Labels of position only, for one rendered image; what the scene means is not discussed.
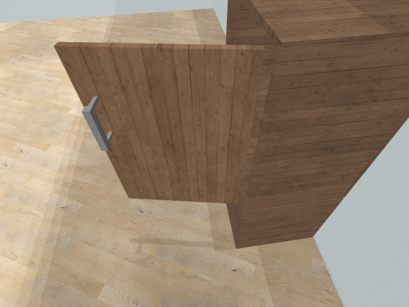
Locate handle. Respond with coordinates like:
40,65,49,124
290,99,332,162
82,97,114,151

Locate cupboard door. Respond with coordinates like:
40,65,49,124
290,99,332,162
54,42,265,204

